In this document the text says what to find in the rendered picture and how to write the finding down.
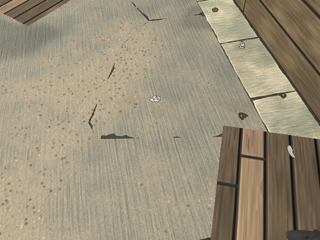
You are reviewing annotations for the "robot right hand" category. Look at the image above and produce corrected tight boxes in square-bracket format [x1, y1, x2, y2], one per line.
[286, 229, 320, 240]

